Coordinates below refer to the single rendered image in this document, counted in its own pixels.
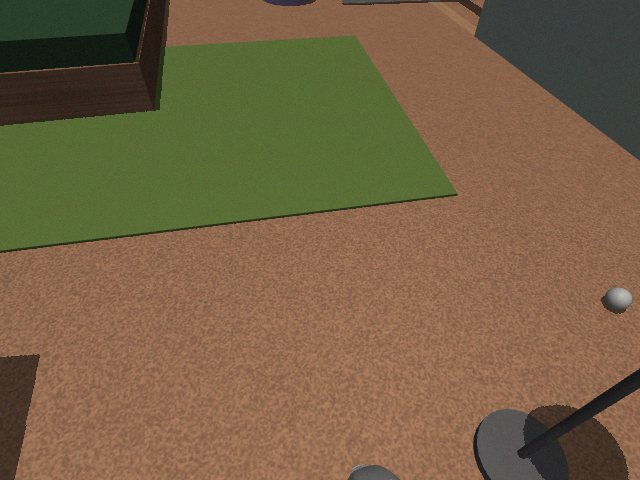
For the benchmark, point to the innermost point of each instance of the floor lamp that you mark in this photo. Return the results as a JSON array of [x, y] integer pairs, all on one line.
[[513, 445]]

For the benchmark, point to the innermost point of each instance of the bed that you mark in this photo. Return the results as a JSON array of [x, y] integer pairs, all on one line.
[[62, 59]]

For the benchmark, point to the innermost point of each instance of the ball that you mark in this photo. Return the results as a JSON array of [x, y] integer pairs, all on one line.
[[618, 298]]

